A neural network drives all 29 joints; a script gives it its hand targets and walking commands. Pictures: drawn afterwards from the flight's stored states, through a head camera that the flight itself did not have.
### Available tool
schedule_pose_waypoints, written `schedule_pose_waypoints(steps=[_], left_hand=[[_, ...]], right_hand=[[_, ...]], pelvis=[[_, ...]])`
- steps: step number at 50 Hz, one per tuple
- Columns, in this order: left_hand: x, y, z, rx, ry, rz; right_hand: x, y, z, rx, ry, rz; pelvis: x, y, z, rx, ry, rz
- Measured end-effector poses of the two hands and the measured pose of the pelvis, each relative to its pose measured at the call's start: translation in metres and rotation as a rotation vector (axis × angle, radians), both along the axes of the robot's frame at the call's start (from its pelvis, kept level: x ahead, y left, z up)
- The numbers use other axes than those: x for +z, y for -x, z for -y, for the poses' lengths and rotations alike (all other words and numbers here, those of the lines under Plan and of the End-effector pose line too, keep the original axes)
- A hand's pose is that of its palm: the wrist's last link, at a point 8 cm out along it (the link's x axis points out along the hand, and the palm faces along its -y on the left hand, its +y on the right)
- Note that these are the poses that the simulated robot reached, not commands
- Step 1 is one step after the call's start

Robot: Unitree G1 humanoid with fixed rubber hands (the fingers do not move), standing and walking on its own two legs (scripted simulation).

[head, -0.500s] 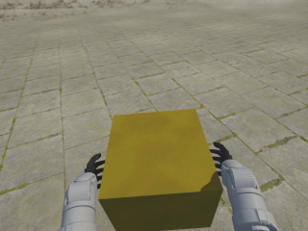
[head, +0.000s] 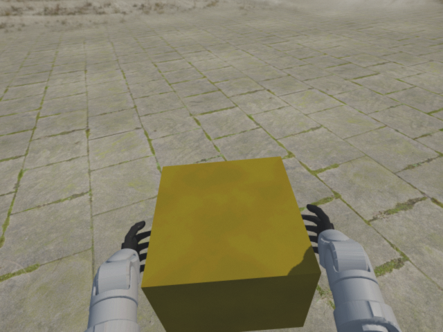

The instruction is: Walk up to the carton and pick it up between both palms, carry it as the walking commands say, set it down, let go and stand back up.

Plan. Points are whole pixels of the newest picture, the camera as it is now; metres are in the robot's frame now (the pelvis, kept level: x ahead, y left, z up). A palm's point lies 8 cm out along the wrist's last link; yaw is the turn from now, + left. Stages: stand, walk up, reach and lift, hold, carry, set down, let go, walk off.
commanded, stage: hold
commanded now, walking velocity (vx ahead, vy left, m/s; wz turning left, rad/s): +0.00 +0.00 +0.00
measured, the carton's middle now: (228, 241) +0.35 +0.01 -0.03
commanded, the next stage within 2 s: carry in 0.06 s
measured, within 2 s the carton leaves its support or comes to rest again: neither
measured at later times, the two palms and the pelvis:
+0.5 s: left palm (218, 223) +0.32 +0.03 +0.07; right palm (437, 255) +0.22 -0.33 +0.07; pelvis +0.00 -0.09 -0.03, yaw -17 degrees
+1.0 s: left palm (364, 249) +0.27 -0.24 +0.03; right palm out of the picture +0.04 -0.54 +0.05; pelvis -0.04 -0.24 -0.02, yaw -40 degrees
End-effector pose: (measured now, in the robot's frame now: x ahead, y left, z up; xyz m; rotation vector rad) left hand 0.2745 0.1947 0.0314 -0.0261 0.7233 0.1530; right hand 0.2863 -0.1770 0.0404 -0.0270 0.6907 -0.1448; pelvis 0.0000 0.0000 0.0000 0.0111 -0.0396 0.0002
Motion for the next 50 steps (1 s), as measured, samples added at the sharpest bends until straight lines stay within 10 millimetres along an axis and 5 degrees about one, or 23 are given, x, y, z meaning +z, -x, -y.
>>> schedule_pose_waypoints(steps=[9,15,23,30,37,44,50], left_hand=[[-0.004,-0.004,0.000,-0.001,0.019,0.035],[0.013,-0.014,0.033,-0.046,0.067,0.053],[0.038,-0.041,0.133,-0.179,0.080,0.081],[0.011,-0.042,0.252,-0.267,0.113,0.012],[-0.014,-0.020,0.317,-0.336,0.117,-0.100],[-0.014,-0.010,0.365,-0.403,0.180,-0.039],[0.002,0.007,0.439,-0.538,0.170,-0.064]], right_hand=[[0.006,-0.004,0.000,0.001,0.029,0.036],[0.021,0.017,0.032,-0.092,0.016,0.057],[0.037,0.051,0.125,-0.285,-0.037,0.097],[-0.005,0.105,0.227,-0.492,-0.142,0.060],[-0.028,0.162,0.276,-0.627,-0.183,-0.030],[-0.004,0.187,0.315,-0.669,-0.105,0.044],[0.012,0.244,0.362,-0.803,-0.106,0.034]], pelvis=[[-0.011,0.004,0.000,-0.014,0.007,0.023],[-0.013,0.007,0.016,-0.108,0.021,0.017],[-0.020,0.005,0.070,-0.257,0.007,-0.045],[-0.041,0.005,0.133,-0.357,-0.007,-0.096],[-0.039,0.011,0.172,-0.466,-0.028,-0.102],[-0.040,0.027,0.208,-0.552,-0.028,-0.114],[-0.020,0.043,0.243,-0.702,-0.010,-0.146]])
